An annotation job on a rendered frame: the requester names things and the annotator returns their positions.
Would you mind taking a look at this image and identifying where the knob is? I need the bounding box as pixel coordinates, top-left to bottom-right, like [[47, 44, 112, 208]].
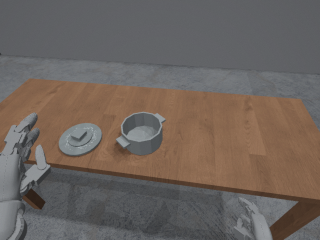
[[70, 128, 87, 141]]

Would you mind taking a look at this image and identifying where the right robot hand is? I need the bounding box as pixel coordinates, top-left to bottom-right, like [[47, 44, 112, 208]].
[[234, 197, 273, 240]]

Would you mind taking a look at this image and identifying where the pot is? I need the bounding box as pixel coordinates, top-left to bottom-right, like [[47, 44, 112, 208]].
[[115, 112, 166, 155]]

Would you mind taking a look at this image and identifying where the table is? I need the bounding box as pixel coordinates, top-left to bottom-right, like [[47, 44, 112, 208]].
[[0, 78, 320, 240]]

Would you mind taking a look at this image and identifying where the left robot forearm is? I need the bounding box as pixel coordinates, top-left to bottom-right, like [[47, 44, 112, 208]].
[[0, 200, 28, 240]]

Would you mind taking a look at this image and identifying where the lid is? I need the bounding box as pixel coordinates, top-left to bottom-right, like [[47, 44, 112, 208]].
[[58, 123, 102, 156]]

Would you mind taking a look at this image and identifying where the left robot hand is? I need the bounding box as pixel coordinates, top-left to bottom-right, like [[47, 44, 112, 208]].
[[0, 112, 51, 202]]

